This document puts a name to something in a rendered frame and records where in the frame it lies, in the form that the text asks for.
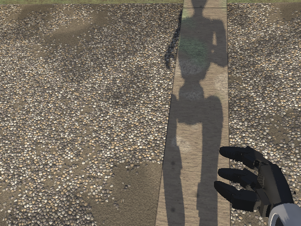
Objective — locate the robot right forearm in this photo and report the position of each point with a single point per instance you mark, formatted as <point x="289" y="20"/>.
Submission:
<point x="286" y="214"/>

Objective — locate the robot right hand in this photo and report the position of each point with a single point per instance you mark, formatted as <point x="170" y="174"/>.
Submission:
<point x="261" y="192"/>

